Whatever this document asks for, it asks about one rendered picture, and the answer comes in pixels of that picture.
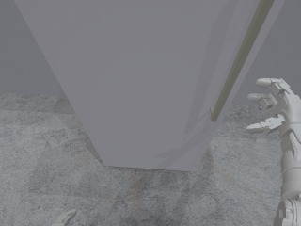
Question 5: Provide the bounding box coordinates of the left robot hand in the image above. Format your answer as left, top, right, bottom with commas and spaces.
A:
52, 208, 77, 226

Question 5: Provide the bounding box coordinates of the fridge door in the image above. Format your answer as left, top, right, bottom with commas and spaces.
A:
14, 0, 285, 172

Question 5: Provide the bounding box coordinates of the right robot hand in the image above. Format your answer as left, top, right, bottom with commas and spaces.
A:
245, 78, 301, 135

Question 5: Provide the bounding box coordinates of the handle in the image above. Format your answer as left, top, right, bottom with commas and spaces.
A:
210, 0, 275, 122

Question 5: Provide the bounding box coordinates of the robot right forearm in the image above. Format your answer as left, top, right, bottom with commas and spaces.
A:
278, 123, 301, 202

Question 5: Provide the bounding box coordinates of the right robot upper arm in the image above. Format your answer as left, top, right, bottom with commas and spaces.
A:
273, 199, 301, 226

